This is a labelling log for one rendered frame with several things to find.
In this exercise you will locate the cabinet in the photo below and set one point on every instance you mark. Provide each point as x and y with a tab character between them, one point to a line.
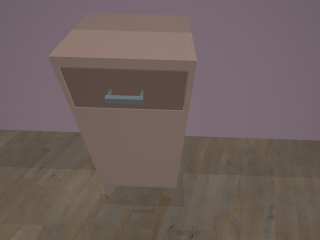
131	147

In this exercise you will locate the handle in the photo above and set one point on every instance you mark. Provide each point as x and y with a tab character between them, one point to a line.
124	99

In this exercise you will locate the drawer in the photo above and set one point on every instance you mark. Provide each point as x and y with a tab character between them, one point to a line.
163	89

